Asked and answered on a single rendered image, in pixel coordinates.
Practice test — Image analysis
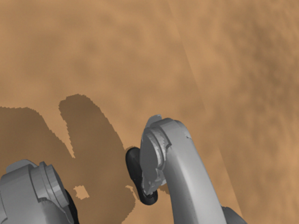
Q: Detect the right robot foot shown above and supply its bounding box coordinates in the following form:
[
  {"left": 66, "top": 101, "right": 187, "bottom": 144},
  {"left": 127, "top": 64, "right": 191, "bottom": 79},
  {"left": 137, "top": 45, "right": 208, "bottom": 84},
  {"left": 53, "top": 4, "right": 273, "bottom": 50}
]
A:
[{"left": 125, "top": 147, "right": 158, "bottom": 205}]

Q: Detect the left robot foot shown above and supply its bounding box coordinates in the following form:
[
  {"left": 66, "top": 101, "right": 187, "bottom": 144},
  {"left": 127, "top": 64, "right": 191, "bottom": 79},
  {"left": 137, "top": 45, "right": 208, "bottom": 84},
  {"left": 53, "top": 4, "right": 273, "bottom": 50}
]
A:
[{"left": 65, "top": 189, "right": 79, "bottom": 224}]

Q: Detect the right robot hand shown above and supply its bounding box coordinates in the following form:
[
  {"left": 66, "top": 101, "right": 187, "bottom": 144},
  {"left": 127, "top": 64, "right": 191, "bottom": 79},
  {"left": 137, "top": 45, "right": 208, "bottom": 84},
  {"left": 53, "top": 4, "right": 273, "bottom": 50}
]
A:
[{"left": 221, "top": 205, "right": 247, "bottom": 224}]

